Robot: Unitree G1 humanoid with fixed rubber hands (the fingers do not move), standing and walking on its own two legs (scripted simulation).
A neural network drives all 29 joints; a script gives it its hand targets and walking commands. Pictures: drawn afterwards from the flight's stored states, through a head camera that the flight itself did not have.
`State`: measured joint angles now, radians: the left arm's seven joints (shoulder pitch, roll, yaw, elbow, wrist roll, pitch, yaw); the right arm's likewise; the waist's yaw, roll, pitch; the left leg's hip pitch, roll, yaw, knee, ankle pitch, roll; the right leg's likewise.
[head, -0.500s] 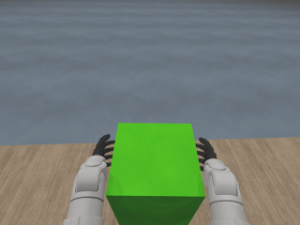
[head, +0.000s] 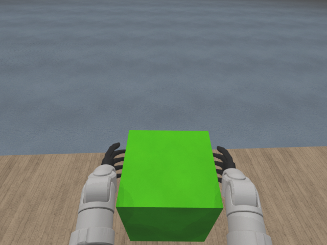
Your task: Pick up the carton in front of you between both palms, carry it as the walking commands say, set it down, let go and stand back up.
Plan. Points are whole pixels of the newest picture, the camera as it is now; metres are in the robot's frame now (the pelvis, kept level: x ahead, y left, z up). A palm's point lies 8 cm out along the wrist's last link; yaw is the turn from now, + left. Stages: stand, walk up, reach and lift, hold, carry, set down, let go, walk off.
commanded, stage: hold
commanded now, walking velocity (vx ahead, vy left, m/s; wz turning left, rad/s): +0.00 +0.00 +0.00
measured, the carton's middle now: (167, 187) +0.29 +0.00 -0.02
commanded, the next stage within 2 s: carry in 0.44 s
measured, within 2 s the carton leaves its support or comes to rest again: neither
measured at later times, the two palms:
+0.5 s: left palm (108, 170) +0.30 +0.15 +0.05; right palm (228, 173) +0.29 -0.15 +0.05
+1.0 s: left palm (112, 128) +0.41 +0.16 +0.08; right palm (216, 128) +0.42 -0.14 +0.09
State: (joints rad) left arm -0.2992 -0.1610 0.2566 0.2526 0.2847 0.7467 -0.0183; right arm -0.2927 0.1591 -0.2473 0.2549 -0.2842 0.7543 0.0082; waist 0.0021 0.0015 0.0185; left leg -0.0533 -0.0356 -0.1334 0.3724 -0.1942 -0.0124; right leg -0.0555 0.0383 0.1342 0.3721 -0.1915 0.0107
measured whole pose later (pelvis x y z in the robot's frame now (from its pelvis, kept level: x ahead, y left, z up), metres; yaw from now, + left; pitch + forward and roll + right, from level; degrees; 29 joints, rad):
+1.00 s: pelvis +0.18 +0.01 +0.00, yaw +2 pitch +6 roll +0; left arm 0.02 -0.13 0.04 -0.47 0.05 1.17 0.14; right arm 0.02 0.13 -0.07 -0.48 -0.03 1.19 -0.14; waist 0.01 -0.02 -0.18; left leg -0.47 0.06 0.10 0.95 -0.46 0.01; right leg -0.20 -0.02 -0.17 0.39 -0.30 -0.03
